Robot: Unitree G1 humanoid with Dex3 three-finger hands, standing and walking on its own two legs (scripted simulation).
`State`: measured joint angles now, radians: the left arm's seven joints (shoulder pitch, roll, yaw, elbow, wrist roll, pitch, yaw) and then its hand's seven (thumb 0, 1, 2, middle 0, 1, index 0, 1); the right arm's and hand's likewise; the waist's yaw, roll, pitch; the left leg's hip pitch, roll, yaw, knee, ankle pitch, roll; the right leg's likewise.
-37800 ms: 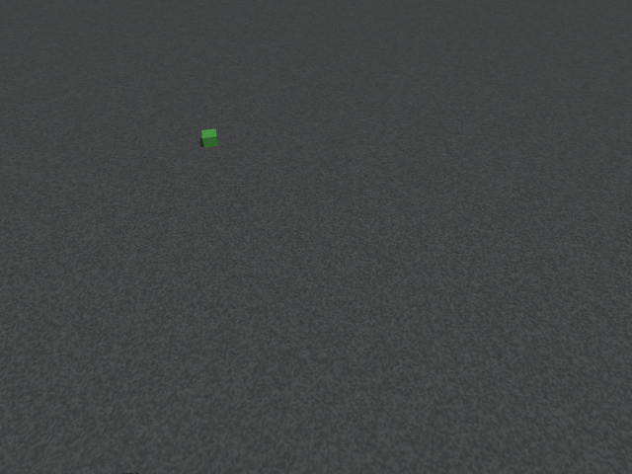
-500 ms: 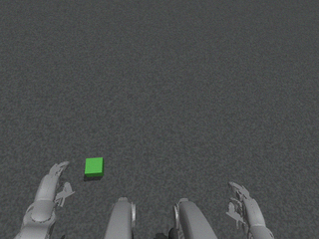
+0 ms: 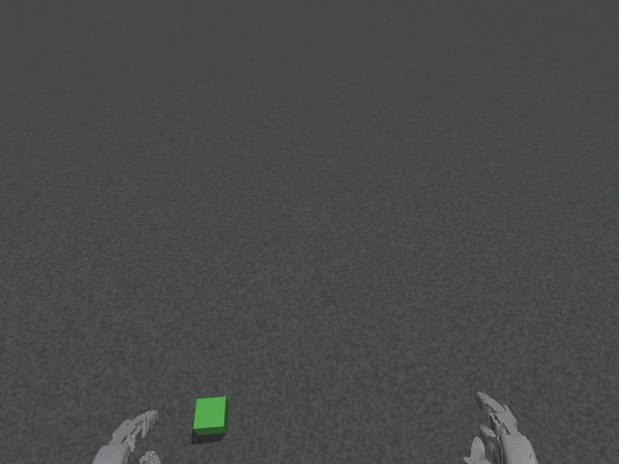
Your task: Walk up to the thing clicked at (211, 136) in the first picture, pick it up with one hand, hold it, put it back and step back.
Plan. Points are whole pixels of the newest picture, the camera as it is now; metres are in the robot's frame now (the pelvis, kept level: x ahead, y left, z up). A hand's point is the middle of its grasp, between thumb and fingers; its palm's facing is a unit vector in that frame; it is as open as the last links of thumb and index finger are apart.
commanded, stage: home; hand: left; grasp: from above
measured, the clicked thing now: (211, 415) +0.44 +0.27 -0.68
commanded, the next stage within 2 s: stand in 1.94 s
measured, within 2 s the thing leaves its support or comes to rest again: rests again in 1.62 s
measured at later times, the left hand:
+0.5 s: hand out of the picture +0.16 +0.18 -0.05, palm faces +0.06 -0.98 -0.20, open 7.4 cm
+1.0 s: hand out of the picture +0.16 +0.19 -0.05, palm faces +0.05 -0.98 -0.20, open 7.4 cm
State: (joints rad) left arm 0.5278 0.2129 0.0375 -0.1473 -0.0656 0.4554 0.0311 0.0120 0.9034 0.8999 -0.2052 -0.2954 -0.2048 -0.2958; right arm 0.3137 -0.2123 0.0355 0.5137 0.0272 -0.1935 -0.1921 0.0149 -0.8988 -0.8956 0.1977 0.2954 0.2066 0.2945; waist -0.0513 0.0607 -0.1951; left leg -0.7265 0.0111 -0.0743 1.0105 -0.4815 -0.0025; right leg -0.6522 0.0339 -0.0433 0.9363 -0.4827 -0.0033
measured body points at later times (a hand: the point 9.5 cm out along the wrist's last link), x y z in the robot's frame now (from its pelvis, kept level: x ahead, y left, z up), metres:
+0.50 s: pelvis +0.00 +0.00 +0.00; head +0.02 +0.00 +0.45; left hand +0.16 +0.23 -0.03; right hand +0.17 -0.24 -0.06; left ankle +0.01 +0.12 -0.68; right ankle -0.01 -0.12 -0.68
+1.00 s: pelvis +0.00 +0.01 +0.00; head +0.01 +0.02 +0.45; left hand +0.15 +0.24 -0.03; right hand +0.16 -0.24 -0.06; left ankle +0.01 +0.12 -0.68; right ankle -0.01 -0.12 -0.68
